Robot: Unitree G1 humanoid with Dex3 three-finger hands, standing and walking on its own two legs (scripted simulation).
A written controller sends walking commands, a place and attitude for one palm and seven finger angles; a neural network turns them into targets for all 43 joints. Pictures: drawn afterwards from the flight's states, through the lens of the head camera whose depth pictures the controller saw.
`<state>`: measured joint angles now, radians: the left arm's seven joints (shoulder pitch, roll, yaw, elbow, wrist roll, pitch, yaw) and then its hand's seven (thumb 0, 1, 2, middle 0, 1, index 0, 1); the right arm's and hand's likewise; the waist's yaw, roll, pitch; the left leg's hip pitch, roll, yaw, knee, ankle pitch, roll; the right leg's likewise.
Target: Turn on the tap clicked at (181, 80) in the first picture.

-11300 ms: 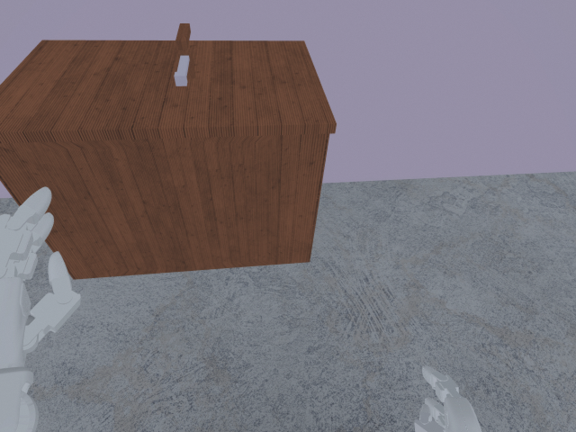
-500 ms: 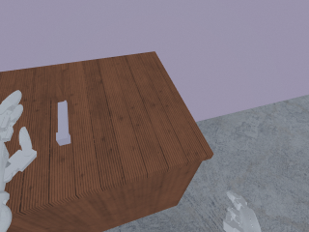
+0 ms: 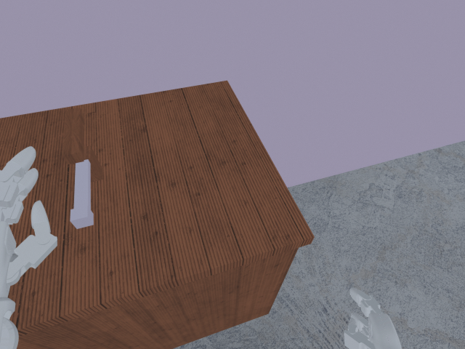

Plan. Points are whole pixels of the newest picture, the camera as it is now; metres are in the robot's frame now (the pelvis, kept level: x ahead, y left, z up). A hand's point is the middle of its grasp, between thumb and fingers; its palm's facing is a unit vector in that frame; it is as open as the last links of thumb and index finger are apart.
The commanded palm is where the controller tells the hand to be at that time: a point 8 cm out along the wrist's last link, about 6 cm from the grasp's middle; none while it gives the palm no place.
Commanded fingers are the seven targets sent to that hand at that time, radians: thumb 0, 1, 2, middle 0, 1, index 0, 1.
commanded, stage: come to a stop and stand still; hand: left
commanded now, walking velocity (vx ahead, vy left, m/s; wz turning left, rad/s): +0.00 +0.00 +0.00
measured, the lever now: (82, 217) +0.31 +0.29 +0.04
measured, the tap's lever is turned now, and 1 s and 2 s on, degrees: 0 0 0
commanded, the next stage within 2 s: look again from close up in 0.84 s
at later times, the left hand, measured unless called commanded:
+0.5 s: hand (10, 254) +0.20 +0.29 +0.14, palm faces +0.31 -0.86 -0.40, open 7.4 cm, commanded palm +0.14 +0.33 +0.17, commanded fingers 0.00 0.90 0.90 -0.20 -0.30 -0.20 -0.30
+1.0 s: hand out of the picture +0.20 +0.31 +0.16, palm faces +0.38 -0.84 -0.38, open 7.4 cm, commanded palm +0.14 +0.34 +0.17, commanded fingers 0.00 0.90 0.90 -0.20 -0.30 -0.20 -0.30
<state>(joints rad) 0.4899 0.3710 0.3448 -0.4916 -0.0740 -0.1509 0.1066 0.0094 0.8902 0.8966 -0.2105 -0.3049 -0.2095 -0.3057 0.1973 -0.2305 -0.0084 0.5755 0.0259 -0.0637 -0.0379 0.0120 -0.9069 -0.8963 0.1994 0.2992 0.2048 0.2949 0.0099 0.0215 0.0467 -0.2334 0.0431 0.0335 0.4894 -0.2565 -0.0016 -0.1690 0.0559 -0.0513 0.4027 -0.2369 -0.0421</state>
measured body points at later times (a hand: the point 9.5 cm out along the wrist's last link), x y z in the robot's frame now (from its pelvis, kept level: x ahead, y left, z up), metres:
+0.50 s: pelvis -0.02 +0.05 +0.00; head +0.00 +0.08 +0.45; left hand +0.17 +0.34 +0.17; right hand +0.15 -0.18 -0.07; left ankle +0.00 +0.12 -0.74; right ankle -0.01 -0.09 -0.74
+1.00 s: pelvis -0.02 +0.06 +0.00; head +0.02 +0.09 +0.45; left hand +0.18 +0.35 +0.18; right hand +0.16 -0.16 -0.07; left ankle +0.00 +0.12 -0.74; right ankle -0.01 -0.09 -0.74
